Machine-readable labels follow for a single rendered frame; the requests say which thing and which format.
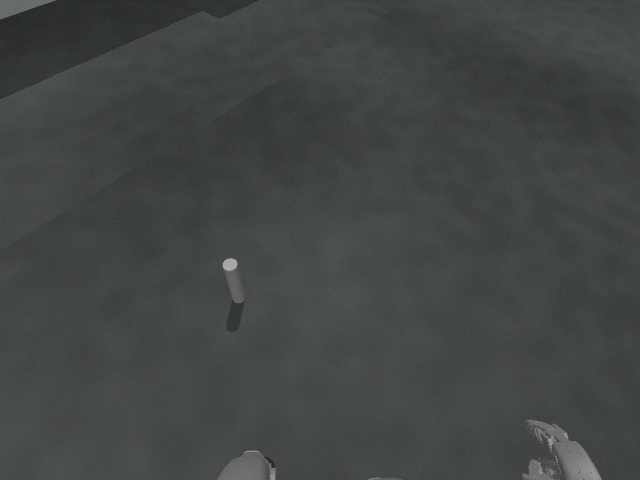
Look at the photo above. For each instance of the can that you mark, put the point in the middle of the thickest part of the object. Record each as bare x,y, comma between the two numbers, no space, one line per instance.
233,277

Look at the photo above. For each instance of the right robot hand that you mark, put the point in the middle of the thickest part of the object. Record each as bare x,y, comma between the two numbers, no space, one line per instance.
571,460

